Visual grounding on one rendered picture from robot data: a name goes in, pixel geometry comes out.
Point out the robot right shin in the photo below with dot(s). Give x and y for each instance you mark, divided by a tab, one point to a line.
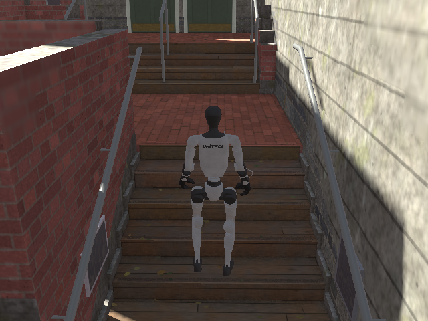
228	244

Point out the left robot upper arm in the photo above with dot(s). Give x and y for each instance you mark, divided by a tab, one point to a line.
190	152

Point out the robot right hand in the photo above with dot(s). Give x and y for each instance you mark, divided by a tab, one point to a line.
242	186

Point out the robot head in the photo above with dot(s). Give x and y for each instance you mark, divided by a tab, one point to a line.
213	117

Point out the robot left hand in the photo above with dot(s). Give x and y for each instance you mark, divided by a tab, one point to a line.
182	183

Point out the right robot forearm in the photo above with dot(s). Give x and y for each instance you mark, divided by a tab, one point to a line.
243	175

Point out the left robot forearm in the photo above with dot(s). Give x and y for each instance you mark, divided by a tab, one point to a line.
185	174

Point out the right robot upper arm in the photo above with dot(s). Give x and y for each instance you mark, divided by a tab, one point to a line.
237	152

